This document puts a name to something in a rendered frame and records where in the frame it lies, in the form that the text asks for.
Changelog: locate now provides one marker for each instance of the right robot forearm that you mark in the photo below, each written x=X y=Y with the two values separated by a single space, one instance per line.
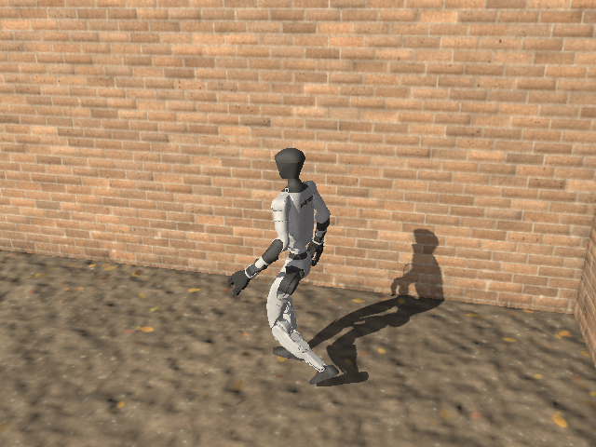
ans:
x=320 y=232

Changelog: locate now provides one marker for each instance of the robot torso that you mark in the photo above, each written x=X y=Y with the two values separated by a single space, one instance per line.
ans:
x=301 y=225

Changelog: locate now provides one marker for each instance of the robot left upper arm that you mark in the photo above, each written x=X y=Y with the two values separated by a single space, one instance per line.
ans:
x=281 y=207

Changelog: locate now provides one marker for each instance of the left robot hand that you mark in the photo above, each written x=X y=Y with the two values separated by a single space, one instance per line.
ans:
x=240 y=280

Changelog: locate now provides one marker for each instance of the robot right upper arm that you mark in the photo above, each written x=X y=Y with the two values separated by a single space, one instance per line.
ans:
x=323 y=214

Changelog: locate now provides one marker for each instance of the robot left foot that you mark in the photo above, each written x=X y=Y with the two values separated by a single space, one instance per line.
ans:
x=330 y=372

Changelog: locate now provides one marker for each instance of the right robot hand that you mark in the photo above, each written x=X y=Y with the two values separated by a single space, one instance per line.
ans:
x=312 y=248

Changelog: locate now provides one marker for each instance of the left robot forearm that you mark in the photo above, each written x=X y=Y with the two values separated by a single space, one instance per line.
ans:
x=270 y=256

